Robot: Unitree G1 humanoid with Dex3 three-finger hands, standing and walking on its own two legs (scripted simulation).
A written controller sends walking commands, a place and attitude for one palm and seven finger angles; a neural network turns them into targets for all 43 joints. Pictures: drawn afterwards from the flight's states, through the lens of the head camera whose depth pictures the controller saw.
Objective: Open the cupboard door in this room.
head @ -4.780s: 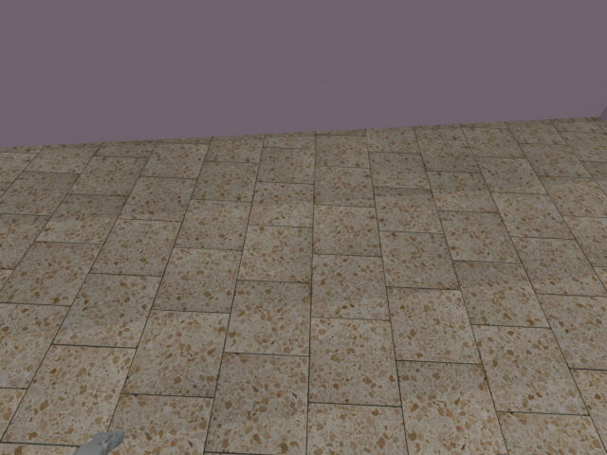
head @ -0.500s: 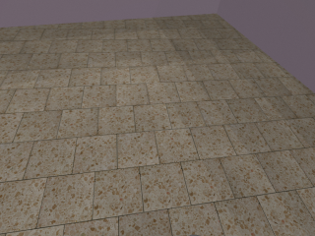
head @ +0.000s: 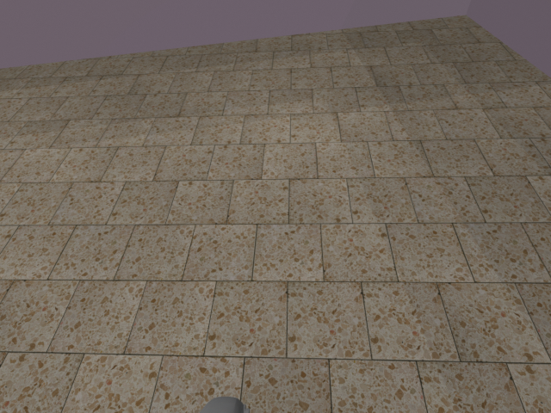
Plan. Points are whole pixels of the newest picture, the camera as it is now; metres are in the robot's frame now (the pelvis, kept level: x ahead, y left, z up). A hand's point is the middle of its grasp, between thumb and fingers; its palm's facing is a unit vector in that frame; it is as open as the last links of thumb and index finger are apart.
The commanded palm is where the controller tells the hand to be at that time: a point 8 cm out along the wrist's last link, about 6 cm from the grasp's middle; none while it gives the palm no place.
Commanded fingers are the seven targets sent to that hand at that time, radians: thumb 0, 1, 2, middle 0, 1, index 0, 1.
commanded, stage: turn or walk to find it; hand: left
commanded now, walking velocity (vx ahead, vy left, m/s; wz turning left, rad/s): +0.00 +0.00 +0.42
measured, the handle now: out of the picture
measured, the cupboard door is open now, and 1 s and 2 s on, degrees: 0 0 0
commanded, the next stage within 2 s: none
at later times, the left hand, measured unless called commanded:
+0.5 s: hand out of the picture -0.02 +0.28 -0.18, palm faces +0.24 -0.94 -0.23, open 7.4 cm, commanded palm none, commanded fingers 0.00 0.90 0.90 -0.20 -0.30 -0.20 -0.30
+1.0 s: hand out of the picture -0.04 +0.21 -0.15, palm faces +0.39 -0.88 -0.27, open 7.4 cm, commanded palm none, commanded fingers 0.00 0.90 0.90 -0.20 -0.30 -0.20 -0.30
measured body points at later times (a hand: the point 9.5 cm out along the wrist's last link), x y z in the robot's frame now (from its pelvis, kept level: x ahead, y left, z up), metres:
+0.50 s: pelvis -0.03 +0.06 +0.00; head -0.01 +0.09 +0.45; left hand -0.04 +0.33 -0.16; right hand +0.12 -0.15 -0.13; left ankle -0.04 +0.15 -0.74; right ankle -0.02 -0.10 -0.67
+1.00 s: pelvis -0.05 +0.01 +0.00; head -0.02 -0.01 +0.45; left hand -0.06 +0.26 -0.13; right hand +0.07 -0.23 -0.17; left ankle -0.13 +0.14 -0.65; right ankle -0.01 -0.08 -0.74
